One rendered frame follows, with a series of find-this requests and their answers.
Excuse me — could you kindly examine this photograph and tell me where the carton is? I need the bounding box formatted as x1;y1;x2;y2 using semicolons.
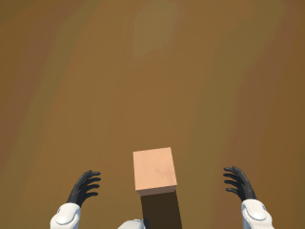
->
132;147;177;197

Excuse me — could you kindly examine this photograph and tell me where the left robot forearm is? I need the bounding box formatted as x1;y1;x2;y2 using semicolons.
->
50;202;81;229

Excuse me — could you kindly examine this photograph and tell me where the right robot hand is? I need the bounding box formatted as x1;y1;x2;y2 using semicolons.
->
223;166;257;202

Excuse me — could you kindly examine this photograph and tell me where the right robot forearm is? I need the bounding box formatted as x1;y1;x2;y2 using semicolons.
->
241;198;274;229

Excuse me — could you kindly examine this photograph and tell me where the left robot foot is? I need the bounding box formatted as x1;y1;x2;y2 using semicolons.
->
141;218;151;229

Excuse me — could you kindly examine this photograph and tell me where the left robot hand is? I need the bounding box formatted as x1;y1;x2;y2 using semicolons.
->
66;170;101;208

